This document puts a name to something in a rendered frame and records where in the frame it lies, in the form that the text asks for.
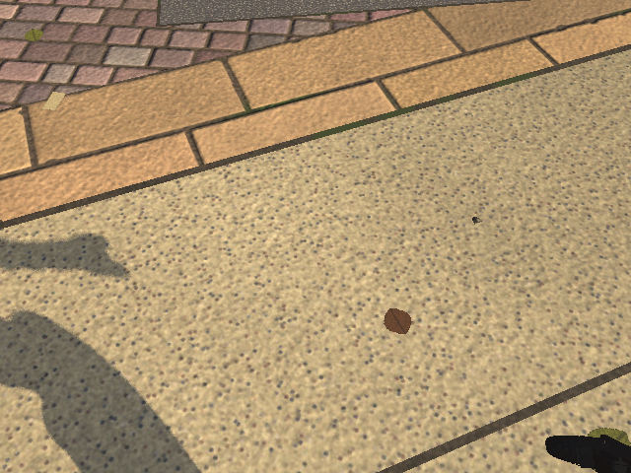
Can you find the right robot hand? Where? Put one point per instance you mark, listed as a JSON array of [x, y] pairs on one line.
[[604, 454]]

